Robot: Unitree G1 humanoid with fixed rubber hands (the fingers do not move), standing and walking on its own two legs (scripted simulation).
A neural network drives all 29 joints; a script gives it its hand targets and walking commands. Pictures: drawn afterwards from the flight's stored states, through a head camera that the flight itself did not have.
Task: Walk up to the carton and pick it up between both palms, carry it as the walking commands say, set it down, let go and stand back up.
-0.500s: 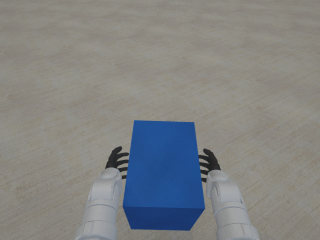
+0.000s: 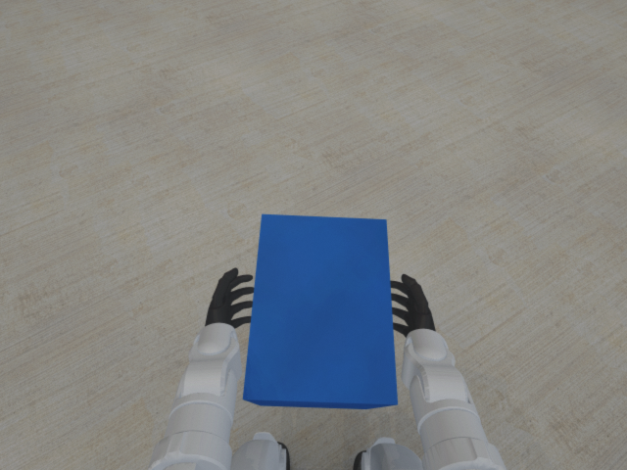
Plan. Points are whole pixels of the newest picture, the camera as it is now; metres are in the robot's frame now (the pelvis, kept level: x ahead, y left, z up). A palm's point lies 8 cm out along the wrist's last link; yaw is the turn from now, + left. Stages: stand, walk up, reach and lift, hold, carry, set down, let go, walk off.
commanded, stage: set down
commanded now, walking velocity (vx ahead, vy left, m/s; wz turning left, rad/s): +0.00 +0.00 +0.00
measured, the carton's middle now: (318, 320) +0.34 -0.01 -0.13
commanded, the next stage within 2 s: none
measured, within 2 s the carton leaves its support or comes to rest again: neither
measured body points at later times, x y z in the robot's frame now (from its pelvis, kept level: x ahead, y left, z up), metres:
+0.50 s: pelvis -0.05 +0.01 -0.05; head +0.18 +0.02 +0.34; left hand +0.32 +0.14 -0.17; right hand +0.30 -0.14 -0.17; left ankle +0.06 +0.11 -0.71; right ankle +0.03 -0.13 -0.71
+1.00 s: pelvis -0.05 +0.00 -0.10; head +0.25 -0.01 +0.23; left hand +0.36 +0.11 -0.26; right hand +0.33 -0.16 -0.27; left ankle +0.06 +0.11 -0.71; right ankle +0.03 -0.13 -0.71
